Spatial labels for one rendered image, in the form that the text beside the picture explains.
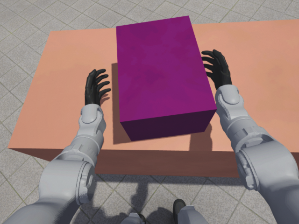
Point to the left robot forearm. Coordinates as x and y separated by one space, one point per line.
89 139

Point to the carton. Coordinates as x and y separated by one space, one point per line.
163 86

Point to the left robot hand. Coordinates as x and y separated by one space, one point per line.
92 88

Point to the right robot forearm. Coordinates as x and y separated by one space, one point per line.
237 124

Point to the left robot upper arm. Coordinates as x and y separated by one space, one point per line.
65 185

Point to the right robot upper arm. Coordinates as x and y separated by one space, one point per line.
268 169

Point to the pedestal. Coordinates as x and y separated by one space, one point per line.
263 60

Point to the robot right thigh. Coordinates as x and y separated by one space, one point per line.
191 217

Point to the right robot foot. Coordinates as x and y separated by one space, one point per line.
178 205

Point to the right robot hand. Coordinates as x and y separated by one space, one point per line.
220 72

